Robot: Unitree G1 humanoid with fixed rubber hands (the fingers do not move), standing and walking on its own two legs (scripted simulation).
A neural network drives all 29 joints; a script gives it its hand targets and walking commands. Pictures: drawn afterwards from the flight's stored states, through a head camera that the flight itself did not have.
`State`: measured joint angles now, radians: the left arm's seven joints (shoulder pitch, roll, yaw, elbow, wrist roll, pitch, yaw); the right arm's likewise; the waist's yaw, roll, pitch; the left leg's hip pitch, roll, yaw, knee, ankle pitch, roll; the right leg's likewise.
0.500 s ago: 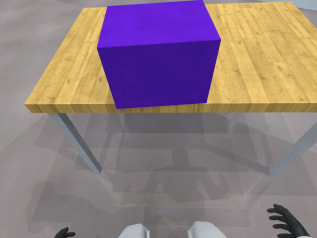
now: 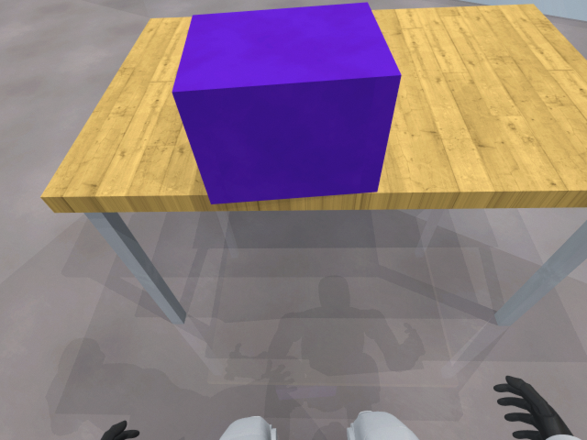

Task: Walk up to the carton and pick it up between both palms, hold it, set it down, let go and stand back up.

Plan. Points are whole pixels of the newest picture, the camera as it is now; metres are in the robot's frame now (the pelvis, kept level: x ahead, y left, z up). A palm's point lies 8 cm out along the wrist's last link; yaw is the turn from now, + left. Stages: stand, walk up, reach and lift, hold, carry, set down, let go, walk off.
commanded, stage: walk up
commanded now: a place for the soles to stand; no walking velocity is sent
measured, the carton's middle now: (287, 105) +0.63 +0.02 +0.09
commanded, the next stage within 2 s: none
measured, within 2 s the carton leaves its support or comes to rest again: neither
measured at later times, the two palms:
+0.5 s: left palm out of the picture +0.09 +0.30 -0.10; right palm out of the picture +0.12 -0.30 -0.08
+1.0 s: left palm out of the picture +0.09 +0.30 -0.10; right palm out of the picture +0.12 -0.30 -0.08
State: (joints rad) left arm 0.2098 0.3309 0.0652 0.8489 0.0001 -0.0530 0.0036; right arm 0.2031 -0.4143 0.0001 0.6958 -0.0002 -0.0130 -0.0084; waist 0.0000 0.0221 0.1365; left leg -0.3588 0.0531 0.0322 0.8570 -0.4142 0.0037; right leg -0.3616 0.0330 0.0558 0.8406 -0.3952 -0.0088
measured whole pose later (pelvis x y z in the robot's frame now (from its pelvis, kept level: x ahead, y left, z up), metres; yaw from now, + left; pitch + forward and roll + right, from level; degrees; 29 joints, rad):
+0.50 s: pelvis +0.00 +0.00 +0.00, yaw +0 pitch -5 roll +0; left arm 0.21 0.33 0.07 0.85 0.00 -0.06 0.00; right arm 0.21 -0.40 0.00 0.70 0.00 -0.01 -0.01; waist 0.00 0.02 0.13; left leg -0.36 0.06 0.04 0.86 -0.41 0.00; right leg -0.36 0.04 0.06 0.84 -0.39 -0.01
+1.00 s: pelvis +0.00 +0.00 +0.00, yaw -1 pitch -5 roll -1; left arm 0.21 0.33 0.07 0.86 0.00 -0.05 0.00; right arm 0.21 -0.41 0.00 0.70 0.00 -0.01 0.00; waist 0.00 0.02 0.12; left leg -0.35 0.06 0.04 0.86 -0.41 0.00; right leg -0.36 0.04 0.06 0.84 -0.39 -0.01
